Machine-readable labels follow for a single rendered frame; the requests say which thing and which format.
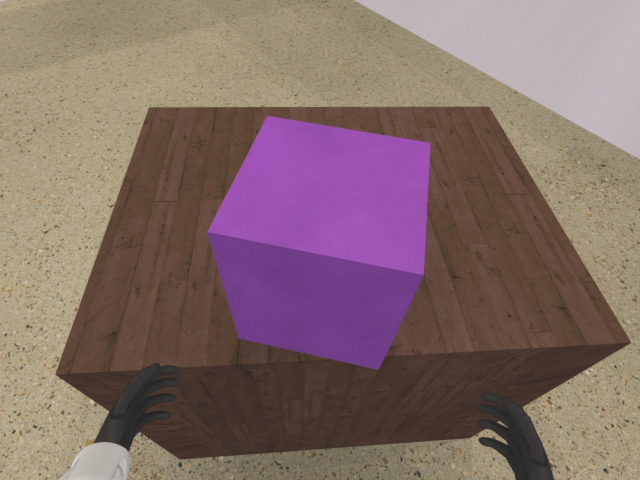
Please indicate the left robot hand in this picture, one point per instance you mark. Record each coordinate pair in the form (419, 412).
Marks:
(126, 417)

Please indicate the pedestal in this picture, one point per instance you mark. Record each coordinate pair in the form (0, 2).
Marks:
(505, 306)

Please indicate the carton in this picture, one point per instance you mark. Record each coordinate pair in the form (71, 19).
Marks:
(320, 240)

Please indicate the right robot hand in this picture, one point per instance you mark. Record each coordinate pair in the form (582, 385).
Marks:
(525, 452)

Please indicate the robot left forearm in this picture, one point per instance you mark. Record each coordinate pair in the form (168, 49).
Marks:
(100, 461)

